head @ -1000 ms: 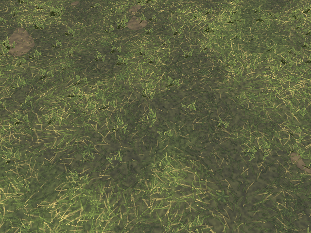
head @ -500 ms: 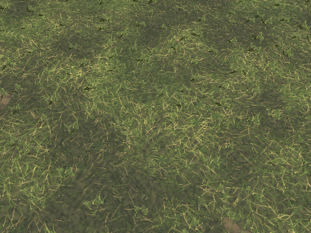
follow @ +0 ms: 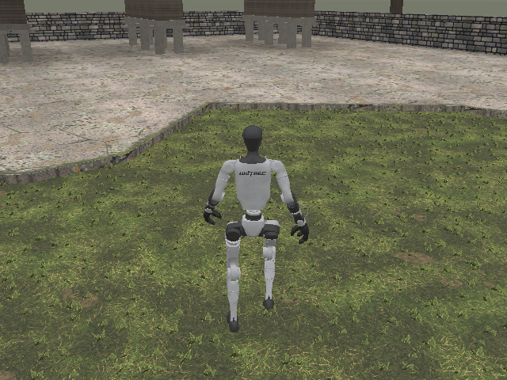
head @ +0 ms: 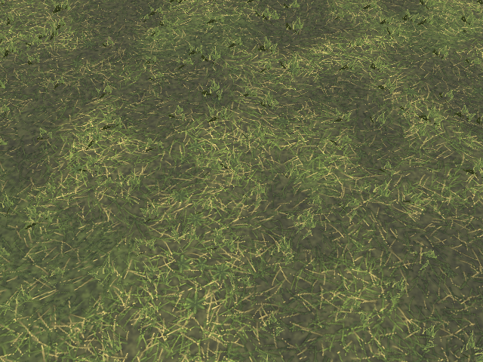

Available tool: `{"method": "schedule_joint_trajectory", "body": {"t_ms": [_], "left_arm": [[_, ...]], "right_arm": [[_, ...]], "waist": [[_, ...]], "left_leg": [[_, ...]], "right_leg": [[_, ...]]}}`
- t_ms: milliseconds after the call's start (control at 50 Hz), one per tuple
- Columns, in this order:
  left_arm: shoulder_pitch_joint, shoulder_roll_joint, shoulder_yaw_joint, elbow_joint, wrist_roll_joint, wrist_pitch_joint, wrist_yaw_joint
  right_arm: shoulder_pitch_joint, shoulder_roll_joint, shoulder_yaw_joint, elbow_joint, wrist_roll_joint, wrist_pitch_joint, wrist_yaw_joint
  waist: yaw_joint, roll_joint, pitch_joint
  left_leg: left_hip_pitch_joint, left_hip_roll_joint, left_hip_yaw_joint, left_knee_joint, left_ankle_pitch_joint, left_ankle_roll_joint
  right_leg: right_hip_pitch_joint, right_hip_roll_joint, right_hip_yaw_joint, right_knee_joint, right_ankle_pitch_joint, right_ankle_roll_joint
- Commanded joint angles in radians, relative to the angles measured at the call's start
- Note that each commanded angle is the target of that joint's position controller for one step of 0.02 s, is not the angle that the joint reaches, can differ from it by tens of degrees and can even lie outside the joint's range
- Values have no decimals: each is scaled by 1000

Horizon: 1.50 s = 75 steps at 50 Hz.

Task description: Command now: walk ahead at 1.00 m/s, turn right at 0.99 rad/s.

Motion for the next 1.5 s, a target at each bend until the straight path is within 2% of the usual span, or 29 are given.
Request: {"method": "schedule_joint_trajectory", "body": {"t_ms": [20, 140, 200, 220, 240, 260, 280, 320, 380, 440, 580, 640, 660, 680, 700, 720, 740, 780, 880, 1000, 1040, 1080, 1100, 1120, 1140, 1180, 1260, 1420, 1500], "left_arm": [[-77, -40, -34, -125, -3, 3, -20], [-212, -53, -61, -133, 2, -20, -33], [77, 28, -26, -39, 17, -32, 0], [275, 66, -2, 26, 20, -36, 20], [307, 150, 23, 51, 30, -35, 43], [289, 209, 34, 16, 32, -38, 52], [293, 156, 39, 31, 13, -43, 60], [212, 58, 16, 86, 13, -75, 61], [178, -46, -12, 114, -8, -113, 58], [195, -42, -10, 145, -22, -141, 51], [249, 17, -15, 178, -29, -151, 86], [161, 117, 14, 140, -8, -103, 121], [92, 132, 21, 116, 3, -83, 121], [59, 89, 16, 124, 2, -74, 98], [67, -88, -34, 52, 24, -98, 78], [143, -84, -53, -47, -4, -124, 71], [86, -23, -56, -44, 10, -148, 68], [44, 0, -53, -38, 26, -140, 67], [-99, -43, -82, -114, 30, -67, 49], [-247, -55, -90, -176, -11, -80, 48], [-147, 2, -66, -150, -10, -87, 62], [216, 99, -18, -62, -16, -96, 91], [443, 166, 11, -24, 12, -100, 113], [339, 241, 25, -40, 42, -96, 105], [215, 154, 29, -61, 33, -84, 97], [160, 11, -5, -36, 21, -78, 88], [256, -38, -17, 86, -10, -111, 70], [286, 38, -3, 150, -6, -137, 65], [312, 145, 23, 142, -4, -90, 96]], "right_arm": [[-50, -30, 6, -37, 4, -39, 12], [77, -109, -1, 33, -2, -36, 5], [72, -209, -14, 48, 1, 3, -19], [34, -207, -11, 39, 10, 14, -21], [82, -84, 10, 12, 0, 16, -5], [171, -21, 23, -42, 52, 9, 6], [-8, -109, 3, -68, 49, 3, -3], [-23, -42, 16, -50, 43, 5, 8], [50, 5, 16, 12, 17, 64, 37], [-118, 25, 15, -37, 17, 82, 54], [-297, 25, 35, -102, 21, 61, 88], [31, -84, -6, -15, 21, 77, 73], [254, -136, -35, 50, 18, 80, 58], [311, -170, -61, 73, 34, 81, 37], [202, -221, -71, 73, 35, 92, 28], [121, -274, -80, 16, 15, 95, 24], [71, -197, -72, -18, 8, 93, 14], [8, -120, -49, -3, 15, 75, 10], [-22, -127, -45, -23, 30, 12, 10], [57, -150, -71, -18, 37, 19, 21], [21, -176, -79, -32, 33, 17, 13], [-83, -220, -85, -59, 20, 6, 20], [-108, -94, -51, -92, 16, -7, 19], [25, 29, -9, -162, 72, -4, 22], [-14, -56, -6, -127, 40, 19, 9], [-153, -99, -18, -128, 6, 40, 29], [-246, -4, 11, -206, -8, 89, 76], [-497, 0, 43, -311, 0, 93, 116], [-292, -68, 14, -237, 2, 82, 92]], "waist": [[60, 154, 60], [37, 118, 137], [213, 205, -54], [317, 189, -132], [233, 14, -233], [153, -130, -422], [212, 66, -325], [96, 118, -15], [9, 51, 42], [21, 35, 120], [15, 11, 90], [-176, -64, -91], [-282, -42, -161], [-300, 90, -129], [-132, 342, -37], [-53, 345, -242], [-58, 134, -149], [40, -48, 45], [57, 5, 126], [-63, 119, 38], [-9, 124, -39], [206, 114, -229], [274, -18, -363], [113, -390, -486], [110, -222, -353], [115, 30, -109], [60, -13, 15], [50, 26, 149], [-86, -51, -23]], "left_leg": [[0, 231, -92, -247, 294, 70], [70, 208, 88, -297, 945, 70], [144, 270, 73, 156, 1387, 103], [13, 245, 77, 450, 1246, 113], [-248, 128, 36, 850, 233, 110], [-540, -20, -156, 1177, -224, 101], [-621, 12, -256, 1171, -71, 116], [-598, 89, -227, 1010, 22, 106], [-468, 139, -241, 905, 65, 87], [-583, 140, -196, 795, 180, 82], [-404, -19, 48, 335, 462, 166], [-67, -121, 50, 349, 272, 214], [147, -113, -27, 323, 177, 262], [256, -71, -122, 219, 145, 317], [350, 32, -396, 299, 354, 385], [511, 197, -875, 26, 18, 561], [401, 235, -1003, -173, -241, 511], [61, 169, -840, -199, -136, 418], [-321, -22, -532, -253, 183, 361], [-52, -25, -535, -139, 553, 252], [10, -21, -554, 1, 744, 206], [-81, -55, -526, 409, 770, 164], [-245, -106, -448, 745, 330, 167], [-532, -197, -333, 1003, -224, 130], [-669, -85, -289, 1069, -113, 146], [-657, -5, -242, 982, 5, 132], [-684, 79, -231, 935, 26, 116], [-532, 23, -9, 453, 307, 164], [-224, -122, 54, 373, 153, 237]], "right_leg": [[-116, -65, 36, -67, 136, 6], [146, 72, -147, -519, 200, -79], [497, 161, -110, -598, -1, -130], [757, 132, -41, -726, 28, -154], [1010, -104, 219, -687, -149, -149], [1196, -397, 761, -834, -219, -231], [1072, -333, 684, -932, -172, -185], [724, -267, 415, -1002, 19, -144], [522, -182, 182, -1099, 100, -62], [509, -133, -6, -1182, 246, -11], [681, -106, -267, -1121, 1050, 86], [734, -170, -249, -688, 1441, 98], [621, -177, -218, -371, 1344, 83], [455, -33, -232, 72, 618, 74], [26, 130, -137, 436, -272, 98], [-197, 118, 80, 512, -291, 106], [-237, 56, 124, 396, -201, 83], [-127, -23, 113, 183, -121, 99], [113, -86, 19, -283, 27, 167], [224, 10, 2, -709, 313, 128], [392, 56, 19, -778, 234, 111], [780, 18, 48, -746, 74, 83], [1022, -200, 257, -745, -283, 59], [1176, -474, 877, -985, -513, -50], [1050, -432, 911, -1033, -719, -79], [784, -327, 532, -1015, -386, -44], [626, -258, 193, -1079, -31, 12], [585, -162, -257, -1174, 566, 82], [740, -221, -275, -766, 1333, 96]]}}
Velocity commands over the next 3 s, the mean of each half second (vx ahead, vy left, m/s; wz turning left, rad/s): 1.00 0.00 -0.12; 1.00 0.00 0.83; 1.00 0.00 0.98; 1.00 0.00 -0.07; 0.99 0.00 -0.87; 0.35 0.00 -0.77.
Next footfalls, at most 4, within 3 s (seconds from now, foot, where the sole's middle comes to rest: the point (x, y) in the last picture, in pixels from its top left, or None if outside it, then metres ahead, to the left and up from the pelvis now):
0.22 right None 0.39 -0.09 -0.77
0.68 left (230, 254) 0.83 0.01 -0.77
1.10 right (238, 151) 1.28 -0.03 -0.77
1.56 left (129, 123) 1.45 0.40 -0.77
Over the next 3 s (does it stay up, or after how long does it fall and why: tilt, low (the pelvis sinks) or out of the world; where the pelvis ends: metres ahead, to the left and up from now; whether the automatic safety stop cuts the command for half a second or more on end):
stays up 2.25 1.05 -0.01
